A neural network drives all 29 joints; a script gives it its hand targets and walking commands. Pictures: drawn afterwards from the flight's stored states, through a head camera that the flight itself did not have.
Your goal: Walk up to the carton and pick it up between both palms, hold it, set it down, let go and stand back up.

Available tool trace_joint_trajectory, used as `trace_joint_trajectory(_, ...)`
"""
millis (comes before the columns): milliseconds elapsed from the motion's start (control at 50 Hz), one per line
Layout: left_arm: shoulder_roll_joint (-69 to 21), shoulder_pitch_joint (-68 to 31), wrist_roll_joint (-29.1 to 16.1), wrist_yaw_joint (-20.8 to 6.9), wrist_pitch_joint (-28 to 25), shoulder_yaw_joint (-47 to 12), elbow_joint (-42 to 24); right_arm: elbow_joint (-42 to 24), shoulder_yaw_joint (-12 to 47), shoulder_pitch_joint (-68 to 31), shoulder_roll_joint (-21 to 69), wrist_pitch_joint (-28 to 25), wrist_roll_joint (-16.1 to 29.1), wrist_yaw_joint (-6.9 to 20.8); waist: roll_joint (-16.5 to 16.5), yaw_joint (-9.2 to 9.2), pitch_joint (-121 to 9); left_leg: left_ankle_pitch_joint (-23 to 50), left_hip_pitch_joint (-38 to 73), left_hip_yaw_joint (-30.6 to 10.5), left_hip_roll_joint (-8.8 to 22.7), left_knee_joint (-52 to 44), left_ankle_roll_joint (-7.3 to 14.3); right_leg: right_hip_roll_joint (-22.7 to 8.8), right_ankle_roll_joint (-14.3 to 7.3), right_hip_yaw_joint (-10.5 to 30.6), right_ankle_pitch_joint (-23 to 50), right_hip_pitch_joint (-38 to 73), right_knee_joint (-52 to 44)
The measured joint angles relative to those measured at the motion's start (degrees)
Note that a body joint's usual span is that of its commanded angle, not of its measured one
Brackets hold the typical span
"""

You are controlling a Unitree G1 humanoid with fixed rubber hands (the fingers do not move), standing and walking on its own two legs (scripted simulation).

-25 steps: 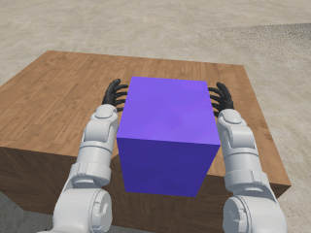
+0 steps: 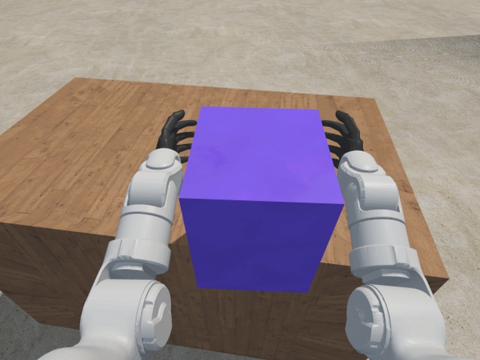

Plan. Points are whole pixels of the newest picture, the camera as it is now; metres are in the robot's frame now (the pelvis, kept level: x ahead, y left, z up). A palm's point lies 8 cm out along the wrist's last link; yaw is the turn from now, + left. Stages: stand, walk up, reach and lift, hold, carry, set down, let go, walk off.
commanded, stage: reach and lift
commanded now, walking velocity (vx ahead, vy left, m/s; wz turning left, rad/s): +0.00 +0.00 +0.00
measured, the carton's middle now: (255, 202) +0.39 -0.03 +0.10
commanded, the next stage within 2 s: hold in 1.18 s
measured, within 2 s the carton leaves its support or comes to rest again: neither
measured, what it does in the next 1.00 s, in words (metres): stands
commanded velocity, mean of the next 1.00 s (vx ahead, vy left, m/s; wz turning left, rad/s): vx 0.00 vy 0.00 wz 0.00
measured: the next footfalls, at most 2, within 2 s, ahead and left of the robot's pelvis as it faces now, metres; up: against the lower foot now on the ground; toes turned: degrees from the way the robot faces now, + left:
none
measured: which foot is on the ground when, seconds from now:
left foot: down 0.00-1.00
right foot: down 0.00-1.00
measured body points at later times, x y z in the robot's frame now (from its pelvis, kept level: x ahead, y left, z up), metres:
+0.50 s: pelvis +0.02 -0.01 +0.00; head +0.00 -0.01 +0.45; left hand +0.42 +0.11 +0.16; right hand +0.40 -0.18 +0.17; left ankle +0.04 +0.11 -0.75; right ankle +0.04 -0.12 -0.75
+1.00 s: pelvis +0.02 +0.00 +0.00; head +0.00 +0.00 +0.45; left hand +0.41 +0.12 +0.17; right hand +0.40 -0.17 +0.17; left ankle +0.04 +0.11 -0.75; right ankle +0.04 -0.12 -0.75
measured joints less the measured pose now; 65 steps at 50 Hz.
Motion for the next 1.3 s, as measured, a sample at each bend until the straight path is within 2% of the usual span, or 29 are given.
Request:
trace_joint_trajectory(160,-0.7,3.3,0.3,-0.1,0.4,-1.4,-5.0,-4.7,1.7,3.7,0.4,-0.3,0.3,0.3,0.2,0.17,-0.7,0.9,2.1,0.2,0.3,-3.6,-0.2,0.3,-0.2,0.4,1.0,1.9,-3.4)
trace_joint_trajectory(320,-1.5,8.4,-0.1,-0.1,2.9,-3.1,-10.4,-9.9,4.4,8.5,0.8,2.4,0.4,0.2,0.4,0.64,-0.8,1.8,6.4,0.1,0.7,-7.4,-0.5,0.5,-0.4,0.5,1.6,5.8,-6.5)
trace_joint_trajectory(480,-1.7,11.4,-0.6,-0.1,3.8,-3.7,-13.7,-12.8,5.5,11.0,1.6,3.5,0.7,-0.5,0.2,0.77,-0.3,1.7,5.9,0.1,0.8,-6.9,-0.6,0.7,-0.6,0.6,1.3,5.1,-5.7)
trace_joint_trajectory(680,-1.3,11.6,-0.6,-0.2,4.3,-4.1,-15.5,-13.8,5.6,10.7,1.8,3.6,1.2,-0.8,0.0,0.88,-1.8,1.5,3.8,0.2,0.6,-5.9,-0.5,0.5,-0.4,0.8,1.3,3.1,-4.9)
trace_joint_trajectory(880,-1.8,11.4,0.2,-0.9,5.1,-3.2,-14.1,-12.8,4.7,11.2,2.3,4.1,-0.2,0.1,0.0,0.79,-1.8,1.3,4.5,0.1,0.3,-5.6,-0.3,0.2,-0.1,0.7,1.1,3.9,-4.9)
trace_joint_trajectory(1100,-2.2,14.1,-0.3,0.1,5.7,-4.9,-20.3,-18.1,6.4,13.2,1.8,4.5,1.2,-0.1,0.3,1.6,-2.7,1.6,4.1,0.4,0.3,-6.2,-0.2,0.2,0.0,1.2,1.6,3.3,-5.4)
trace_joint_trajectory(1300,-2.7,15.3,0.5,-0.7,7.0,-4.1,-19.2,-16.4,6.3,14.2,2.4,5.4,0.1,0.7,0.2,1.87,-1.5,1.6,5.3,0.2,0.5,-6.0,-0.5,0.5,-0.3,1.0,1.7,4.8,-5.5)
